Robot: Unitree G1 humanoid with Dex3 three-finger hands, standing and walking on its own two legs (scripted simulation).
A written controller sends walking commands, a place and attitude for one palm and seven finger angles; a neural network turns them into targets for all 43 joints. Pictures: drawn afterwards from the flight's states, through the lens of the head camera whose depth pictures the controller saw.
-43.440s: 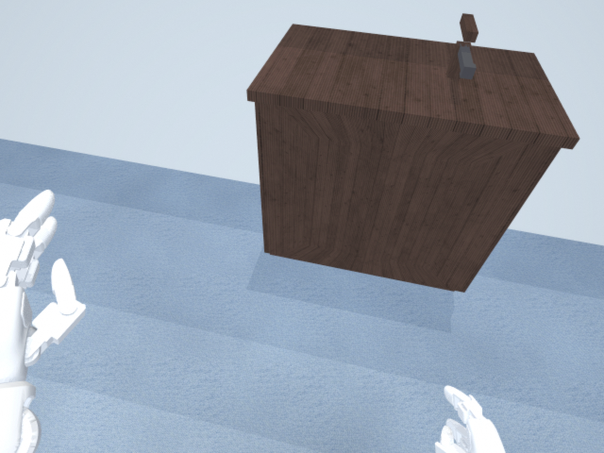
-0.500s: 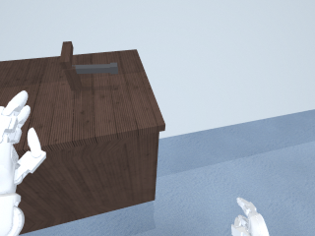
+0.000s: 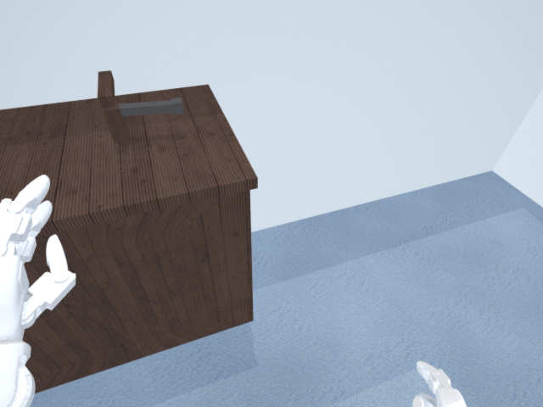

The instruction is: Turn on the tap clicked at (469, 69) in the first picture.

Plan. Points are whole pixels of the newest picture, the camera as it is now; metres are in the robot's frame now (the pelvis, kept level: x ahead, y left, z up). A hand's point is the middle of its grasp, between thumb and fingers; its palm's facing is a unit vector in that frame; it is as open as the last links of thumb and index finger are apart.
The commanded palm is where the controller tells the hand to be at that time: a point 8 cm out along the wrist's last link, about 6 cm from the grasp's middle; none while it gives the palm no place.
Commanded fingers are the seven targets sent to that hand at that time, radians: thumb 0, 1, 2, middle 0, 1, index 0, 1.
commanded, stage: stop stepping back and stand still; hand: left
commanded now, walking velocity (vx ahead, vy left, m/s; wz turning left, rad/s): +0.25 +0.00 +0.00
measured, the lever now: (177, 106) +0.73 +0.26 +0.10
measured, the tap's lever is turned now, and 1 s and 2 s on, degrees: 82 82 82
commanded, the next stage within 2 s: stand and check the lever's angle in 0.90 s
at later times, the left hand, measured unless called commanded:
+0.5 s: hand out of the picture +0.09 +0.26 +0.18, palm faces +0.49 -0.83 -0.27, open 7.4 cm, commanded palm +0.03 +0.30 +0.18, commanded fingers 0.00 0.90 0.90 -0.20 -0.30 -0.20 -0.30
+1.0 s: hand out of the picture +0.08 +0.24 +0.18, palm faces +0.44 -0.83 -0.33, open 7.4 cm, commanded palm +0.03 +0.28 +0.18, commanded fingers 0.00 0.90 0.90 -0.20 -0.30 -0.20 -0.30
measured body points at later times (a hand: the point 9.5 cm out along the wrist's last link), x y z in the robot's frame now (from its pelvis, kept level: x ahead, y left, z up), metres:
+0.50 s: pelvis -0.12 +0.01 -0.01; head -0.15 +0.03 +0.43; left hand +0.06 +0.30 +0.19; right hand +0.04 -0.22 -0.09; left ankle -0.08 +0.14 -0.74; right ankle -0.05 -0.09 -0.71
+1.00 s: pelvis -0.12 +0.00 +0.00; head -0.13 +0.00 +0.45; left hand +0.05 +0.28 +0.19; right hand +0.05 -0.26 -0.07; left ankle -0.08 +0.11 -0.73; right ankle -0.12 -0.10 -0.73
